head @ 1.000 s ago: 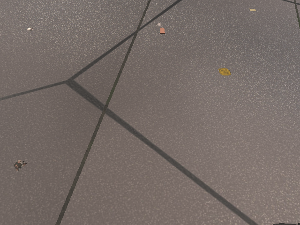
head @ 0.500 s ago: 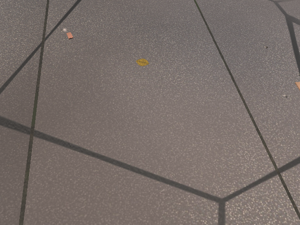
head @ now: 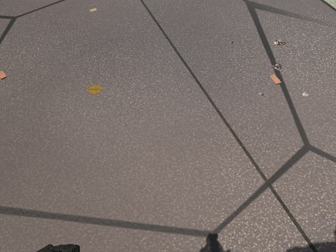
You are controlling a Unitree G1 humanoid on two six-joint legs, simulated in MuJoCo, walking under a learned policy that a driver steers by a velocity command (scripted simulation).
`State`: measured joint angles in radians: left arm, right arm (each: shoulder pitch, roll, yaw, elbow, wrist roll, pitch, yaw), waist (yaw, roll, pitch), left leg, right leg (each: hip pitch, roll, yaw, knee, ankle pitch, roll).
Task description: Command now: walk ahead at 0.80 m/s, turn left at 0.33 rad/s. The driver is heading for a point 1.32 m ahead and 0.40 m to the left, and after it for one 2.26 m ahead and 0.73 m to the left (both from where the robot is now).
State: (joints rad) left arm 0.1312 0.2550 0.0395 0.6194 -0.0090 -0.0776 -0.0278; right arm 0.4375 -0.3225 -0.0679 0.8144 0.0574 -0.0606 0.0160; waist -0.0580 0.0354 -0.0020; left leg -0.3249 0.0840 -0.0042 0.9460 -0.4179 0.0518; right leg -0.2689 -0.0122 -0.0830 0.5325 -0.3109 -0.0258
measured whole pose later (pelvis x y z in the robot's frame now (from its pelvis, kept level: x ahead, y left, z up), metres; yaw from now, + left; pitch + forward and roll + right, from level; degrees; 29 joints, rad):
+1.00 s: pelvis +0.77 +0.16 +0.01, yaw +39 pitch -1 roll -3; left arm 0.44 0.27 0.06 0.75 0.00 -0.11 -0.03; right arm 0.19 -0.28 -0.02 0.70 0.03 -0.08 0.02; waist 0.05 0.04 0.04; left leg -0.57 0.03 -0.06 1.24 -0.29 0.09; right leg -0.17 0.08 -0.02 0.42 -0.23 -0.04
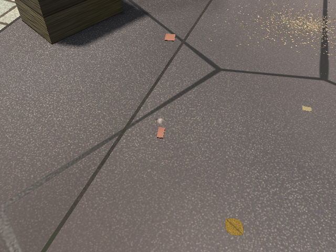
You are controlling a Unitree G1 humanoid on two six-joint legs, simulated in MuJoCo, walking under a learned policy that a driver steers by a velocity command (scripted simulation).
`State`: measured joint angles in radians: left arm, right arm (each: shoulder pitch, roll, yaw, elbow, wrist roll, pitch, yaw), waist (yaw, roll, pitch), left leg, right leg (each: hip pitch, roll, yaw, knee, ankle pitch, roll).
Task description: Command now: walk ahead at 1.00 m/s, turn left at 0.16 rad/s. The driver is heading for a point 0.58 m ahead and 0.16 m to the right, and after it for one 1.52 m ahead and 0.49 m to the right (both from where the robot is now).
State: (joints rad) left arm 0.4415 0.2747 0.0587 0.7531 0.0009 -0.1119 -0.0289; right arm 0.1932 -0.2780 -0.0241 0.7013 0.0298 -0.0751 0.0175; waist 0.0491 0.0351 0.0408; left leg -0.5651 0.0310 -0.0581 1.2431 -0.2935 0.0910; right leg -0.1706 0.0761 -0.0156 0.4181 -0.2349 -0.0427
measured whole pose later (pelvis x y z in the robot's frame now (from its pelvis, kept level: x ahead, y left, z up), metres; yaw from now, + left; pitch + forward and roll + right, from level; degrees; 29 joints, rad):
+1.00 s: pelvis +0.83 -0.19 +0.00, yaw -40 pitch -1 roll +1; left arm 0.45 0.23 0.03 0.73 -0.01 -0.07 0.00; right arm 0.02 -0.27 -0.02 0.63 -0.01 -0.12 0.01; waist 0.09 0.03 0.06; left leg -0.69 0.11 -0.11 0.87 -0.03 -0.03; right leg -0.09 0.15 0.10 0.41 -0.28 -0.14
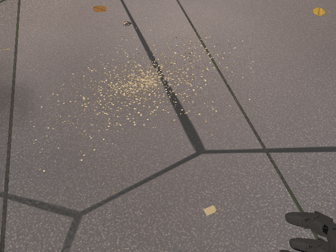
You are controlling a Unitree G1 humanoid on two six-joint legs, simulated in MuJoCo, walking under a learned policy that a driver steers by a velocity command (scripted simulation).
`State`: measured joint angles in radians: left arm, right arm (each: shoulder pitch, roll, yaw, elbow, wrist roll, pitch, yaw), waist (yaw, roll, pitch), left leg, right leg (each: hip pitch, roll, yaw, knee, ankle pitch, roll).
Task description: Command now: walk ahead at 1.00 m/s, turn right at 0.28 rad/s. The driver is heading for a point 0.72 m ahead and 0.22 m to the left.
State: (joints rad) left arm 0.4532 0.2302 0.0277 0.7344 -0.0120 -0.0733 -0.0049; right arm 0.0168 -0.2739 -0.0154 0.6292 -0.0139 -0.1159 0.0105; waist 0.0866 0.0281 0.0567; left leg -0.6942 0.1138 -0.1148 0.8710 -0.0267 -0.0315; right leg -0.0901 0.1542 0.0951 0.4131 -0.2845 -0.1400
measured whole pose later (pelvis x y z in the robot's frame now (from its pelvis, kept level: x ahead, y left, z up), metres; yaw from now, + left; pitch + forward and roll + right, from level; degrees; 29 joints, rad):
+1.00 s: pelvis +0.80 +0.17 +0.00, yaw +29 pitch +0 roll -3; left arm 0.30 0.29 0.04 0.83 0.00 -0.06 -0.02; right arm 0.08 -0.30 -0.02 0.67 -0.01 -0.01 0.00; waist 0.08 0.03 0.06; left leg -0.49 0.02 -0.08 0.63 -0.09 -0.01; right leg -0.22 0.04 -0.02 0.39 -0.18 0.00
